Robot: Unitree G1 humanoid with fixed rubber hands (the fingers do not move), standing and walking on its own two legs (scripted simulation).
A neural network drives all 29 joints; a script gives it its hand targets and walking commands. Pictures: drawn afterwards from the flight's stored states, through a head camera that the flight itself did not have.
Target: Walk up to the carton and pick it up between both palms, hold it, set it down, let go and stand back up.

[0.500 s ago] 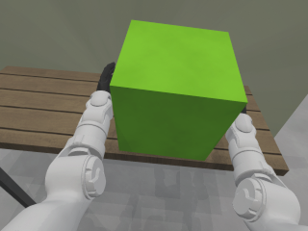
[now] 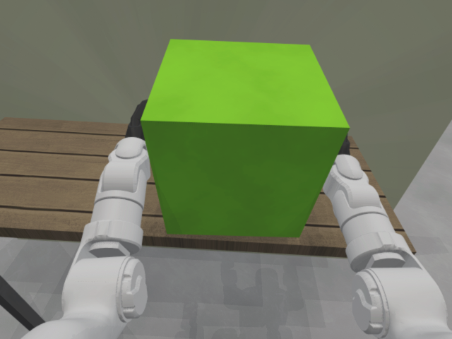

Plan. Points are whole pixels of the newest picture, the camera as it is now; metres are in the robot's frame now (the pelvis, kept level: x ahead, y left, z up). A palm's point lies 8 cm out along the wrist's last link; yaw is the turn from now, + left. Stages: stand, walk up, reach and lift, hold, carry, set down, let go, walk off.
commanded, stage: reach and lift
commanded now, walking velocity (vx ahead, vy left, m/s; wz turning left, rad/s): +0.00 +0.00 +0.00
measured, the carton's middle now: (236, 141) +0.43 +0.00 +0.18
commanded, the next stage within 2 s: hold in 1.62 s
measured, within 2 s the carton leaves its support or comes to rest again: neither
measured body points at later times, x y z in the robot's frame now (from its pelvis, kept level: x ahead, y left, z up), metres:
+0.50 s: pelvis -0.03 +0.00 +0.00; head -0.09 +0.03 +0.44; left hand +0.38 +0.17 +0.23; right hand +0.37 -0.19 +0.23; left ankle +0.00 +0.11 -0.75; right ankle +0.00 -0.11 -0.75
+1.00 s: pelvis -0.03 +0.00 +0.00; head -0.11 +0.01 +0.44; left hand +0.37 +0.17 +0.26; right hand +0.37 -0.18 +0.27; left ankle +0.00 +0.11 -0.75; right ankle +0.00 -0.11 -0.75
